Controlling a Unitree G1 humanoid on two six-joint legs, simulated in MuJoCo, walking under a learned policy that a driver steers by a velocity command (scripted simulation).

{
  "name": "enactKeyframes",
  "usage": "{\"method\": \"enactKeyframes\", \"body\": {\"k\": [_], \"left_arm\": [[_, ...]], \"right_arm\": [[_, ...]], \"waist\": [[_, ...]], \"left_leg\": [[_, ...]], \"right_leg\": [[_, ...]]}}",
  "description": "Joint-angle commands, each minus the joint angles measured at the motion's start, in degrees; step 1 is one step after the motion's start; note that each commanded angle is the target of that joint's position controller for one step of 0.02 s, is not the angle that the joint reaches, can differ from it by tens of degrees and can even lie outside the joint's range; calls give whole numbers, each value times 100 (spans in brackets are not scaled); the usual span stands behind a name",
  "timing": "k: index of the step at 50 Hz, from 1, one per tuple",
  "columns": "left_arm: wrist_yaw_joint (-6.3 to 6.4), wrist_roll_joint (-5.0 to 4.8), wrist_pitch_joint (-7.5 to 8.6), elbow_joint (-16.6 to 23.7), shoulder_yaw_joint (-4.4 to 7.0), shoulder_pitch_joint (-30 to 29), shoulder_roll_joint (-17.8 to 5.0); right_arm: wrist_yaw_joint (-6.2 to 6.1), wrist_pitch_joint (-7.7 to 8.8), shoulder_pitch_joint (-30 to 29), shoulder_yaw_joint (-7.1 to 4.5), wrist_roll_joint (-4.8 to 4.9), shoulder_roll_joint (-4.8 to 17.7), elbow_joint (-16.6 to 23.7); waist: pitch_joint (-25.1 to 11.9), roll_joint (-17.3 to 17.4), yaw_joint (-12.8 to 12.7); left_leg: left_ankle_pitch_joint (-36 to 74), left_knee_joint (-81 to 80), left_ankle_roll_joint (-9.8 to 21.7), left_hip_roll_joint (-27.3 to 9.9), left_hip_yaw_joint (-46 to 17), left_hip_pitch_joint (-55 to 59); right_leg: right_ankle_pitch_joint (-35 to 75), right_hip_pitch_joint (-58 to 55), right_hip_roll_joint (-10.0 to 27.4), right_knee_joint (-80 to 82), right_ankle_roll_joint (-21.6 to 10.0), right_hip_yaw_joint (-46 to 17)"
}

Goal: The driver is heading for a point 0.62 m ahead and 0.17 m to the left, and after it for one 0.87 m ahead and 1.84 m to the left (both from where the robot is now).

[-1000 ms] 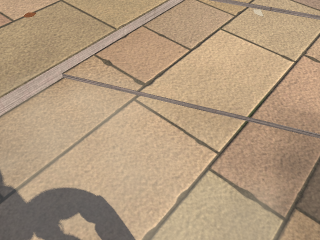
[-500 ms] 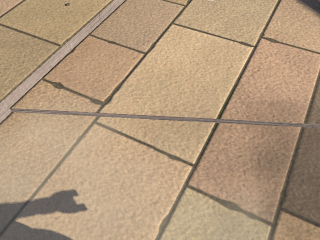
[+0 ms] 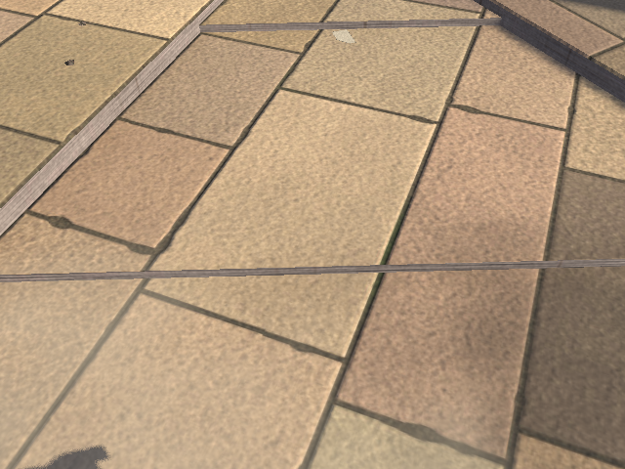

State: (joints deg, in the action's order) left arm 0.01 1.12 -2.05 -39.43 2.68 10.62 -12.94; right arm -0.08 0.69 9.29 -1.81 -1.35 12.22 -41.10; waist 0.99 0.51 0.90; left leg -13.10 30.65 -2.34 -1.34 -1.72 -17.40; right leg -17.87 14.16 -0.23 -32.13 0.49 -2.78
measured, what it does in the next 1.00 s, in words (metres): walks ahead: right foot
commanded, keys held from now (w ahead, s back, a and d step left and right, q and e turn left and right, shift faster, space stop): no key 0.22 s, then w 0.58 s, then w+q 0.20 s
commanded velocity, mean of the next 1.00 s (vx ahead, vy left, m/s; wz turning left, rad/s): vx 0.28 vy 0.00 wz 0.03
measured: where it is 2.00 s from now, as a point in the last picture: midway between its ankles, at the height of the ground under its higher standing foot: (272, 334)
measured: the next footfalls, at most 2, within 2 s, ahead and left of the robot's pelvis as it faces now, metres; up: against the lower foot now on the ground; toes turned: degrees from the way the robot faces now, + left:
right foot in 0.94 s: +0.44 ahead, -0.12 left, +0.00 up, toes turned +1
left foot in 1.48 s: +0.68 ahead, +0.18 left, +0.00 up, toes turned +23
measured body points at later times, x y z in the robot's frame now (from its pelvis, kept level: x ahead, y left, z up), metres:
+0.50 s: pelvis +0.05 +0.02 +0.00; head +0.05 +0.04 +0.45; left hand +0.13 +0.28 -0.14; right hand +0.14 -0.25 -0.11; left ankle +0.04 +0.11 -0.73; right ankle -0.01 -0.12 -0.71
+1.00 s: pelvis +0.29 -0.02 -0.01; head +0.33 -0.02 +0.43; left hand +0.52 +0.22 -0.09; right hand +0.26 -0.29 -0.15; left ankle +0.08 +0.11 -0.67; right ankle +0.40 -0.12 -0.73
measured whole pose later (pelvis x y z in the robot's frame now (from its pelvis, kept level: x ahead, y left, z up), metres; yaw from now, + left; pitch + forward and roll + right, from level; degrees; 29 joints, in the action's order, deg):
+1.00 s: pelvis +0.29 -0.02 -0.01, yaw +4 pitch +2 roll +0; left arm -1.9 -0.2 6.1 -40.0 2.4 0.1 -13.7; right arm -0.8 3.1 26.8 -2.8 1.6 14.5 -50.4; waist 2.6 1.0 3.8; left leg -27.7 53.1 0.5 -0.6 -5.0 -7.5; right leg -7.6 28.4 -0.3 -33.4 -2.5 3.0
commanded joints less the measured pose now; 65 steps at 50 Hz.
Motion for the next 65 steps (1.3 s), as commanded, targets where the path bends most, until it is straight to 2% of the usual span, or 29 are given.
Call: {"method": "enactKeyframes", "body": {"k": [1,11,13,15,17,19,21,22,23,24,25,26,28,31,36,42,44,45,46,47,48,49,50,52,53,55,57,60,65], "left_arm": [[24,10,202,387,125,-231,-583],[74,-30,292,175,60,-23,-390],[89,-50,263,53,83,167,-433],[106,-115,227,-2,203,412,-833],[131,-181,289,-83,252,574,-1001],[138,-222,383,-147,227,513,-890],[98,-311,387,-85,198,18,-813],[87,-309,384,-78,173,-99,-710],[82,-254,417,-21,94,-243,-443],[97,-243,510,233,39,-320,-194],[112,-300,608,298,143,-407,-602],[69,-381,677,205,193,-243,-723],[5,-313,736,32,180,-170,-635],[-88,-232,715,-37,186,-283,-515],[-160,-213,717,210,57,-1121,-252],[-312,-277,798,490,58,-1824,-456],[-320,-255,849,463,136,-1582,-672],[-284,-241,856,376,211,-1196,-831],[-217,-248,846,129,341,-317,-1062],[-130,-188,823,-117,442,830,-1361],[-112,-49,805,-263,547,1410,-1903],[-128,-67,796,-289,400,1386,-1352],[-106,-127,790,-294,288,906,-1017],[-100,-109,814,-335,191,179,-689],[-108,-34,868,-372,166,-17,-584],[-128,-43,954,-488,185,-150,-509],[-116,-53,1005,-605,247,-247,-721],[-47,-39,994,-730,275,-111,-860],[32,-85,863,-845,326,304,-1199]], "right_arm": [[-57,71,-160,-176,9,582,385],[-163,55,136,-220,46,538,60],[-183,35,271,-217,66,483,-69],[-201,91,170,-253,134,544,-17],[-161,244,-62,-266,225,579,126],[-60,397,41,-270,281,538,117],[43,515,623,-264,303,452,-138],[63,537,1106,-318,248,521,-402],[56,548,1657,-391,195,740,-561],[73,573,2218,-566,187,1486,-613],[110,602,2229,-494,136,1325,-539],[77,614,1824,-392,129,1040,-431],[66,592,1446,-331,138,905,-305],[61,530,1587,-209,130,629,-388],[-45,434,1797,-233,148,885,-490],[-77,382,1990,-283,260,1021,-681],[-96,334,1857,-339,261,1160,-673],[-102,305,1777,-375,245,1261,-655],[-103,266,1674,-362,214,1240,-625],[-111,260,1560,-288,146,1084,-485],[-74,329,2412,-38,161,169,-362],[-70,417,2399,-107,341,528,-518],[-76,438,1724,-263,497,1000,-318],[-121,421,1101,-277,340,952,-164],[-119,340,1235,-311,305,864,-196],[-94,185,1402,-295,325,634,-269],[-115,70,1230,-297,307,602,-131],[-79,73,789,-297,257,664,53],[159,183,-311,-178,254,510,426]], "waist": [[-179,-435,31],[-112,-187,-4],[-172,-316,-68],[205,-831,-243],[604,-1114,-353],[639,-1170,-255],[466,-913,147],[213,-706,344],[9,-193,534],[-153,1514,572],[-10,1467,599],[311,894,346],[367,415,198],[270,493,179],[381,438,351],[698,487,333],[462,557,75],[134,667,-159],[-437,653,-622],[-1301,487,-1102],[-2396,-1157,-712],[-2692,-1498,-818],[-1496,-1151,-754],[-510,-460,-394],[-399,-630,-155],[-206,-589,-5],[16,-526,115],[211,-319,26],[422,-79,-423]], "left_leg": [[392,-268,88,-97,-74,432],[495,-320,-22,-116,-80,497],[-355,-86,-13,112,196,404],[-1148,694,47,345,546,-414],[-1203,1293,263,114,324,-1018],[-1475,1324,523,-99,160,-1234],[-830,50,732,31,388,70],[-125,-206,674,199,434,1071],[-286,-551,753,-249,-307,1780],[-1266,-1556,1420,-1488,-2591,2488],[-1748,-2105,1966,-2113,-4011,2469],[-1842,-2019,1906,-2062,-3577,2354],[-1336,-2107,1546,-1595,-2497,2228],[354,-2265,1304,-1158,-1384,2043],[1459,-2396,1268,-917,-501,1709],[1669,-2311,1246,-1252,-485,1809],[2726,-1853,1133,-1326,-551,2105],[3741,-1349,1068,-1280,-522,2144],[4346,-365,921,-1034,-351,1890],[3259,1136,719,-769,-266,718],[-370,3483,307,214,-59,-1570],[-1876,4439,321,294,-769,-2090],[-1488,4712,352,-19,-690,-2580],[-636,4290,394,-487,-450,-2247],[-390,4078,411,-669,-521,-1866],[-259,3943,425,-756,-495,-1556],[8,3750,345,-809,-513,-1807],[838,2996,255,-796,-550,-2226],[1668,1329,336,-663,53,-2202]], "right_leg": [[319,376,403,839,-303,-482],[409,274,328,852,-338,-442],[-949,237,288,1072,-448,-494],[-2613,235,803,1661,-868,-1329],[-2952,237,1444,2050,-1316,-2280],[-2384,-36,1616,2001,-1429,-2369],[-1686,418,1239,1712,-1175,-1640],[-1257,807,934,1319,-988,-1244],[-688,1255,521,240,-706,-669],[-755,2376,-302,-1726,-231,297],[-1519,3148,-244,-2871,-221,-177],[-1114,3514,107,-3443,-343,-375],[-95,3605,440,-3346,-493,-220],[665,3210,577,-2776,-384,54],[1692,2824,427,-1060,-82,354],[1995,2229,256,77,-250,284],[1654,1746,111,282,-394,290],[1484,1126,-54,300,-492,406],[1541,-84,-168,414,-651,508],[1451,-2022,535,81,-930,-172],[175,-4281,2201,407,-1760,-2821],[-781,-3994,2442,1447,-1816,-4149],[-984,-3099,2225,1621,-1477,-3198],[127,-1367,1825,1901,-1203,-1788],[467,-855,1625,2078,-1116,-1262],[1040,-335,1449,2328,-1097,-558],[1167,-89,1536,2610,-1207,-207],[1507,-272,1483,2683,-1208,361],[1866,-898,1489,2620,-1076,1047]]}}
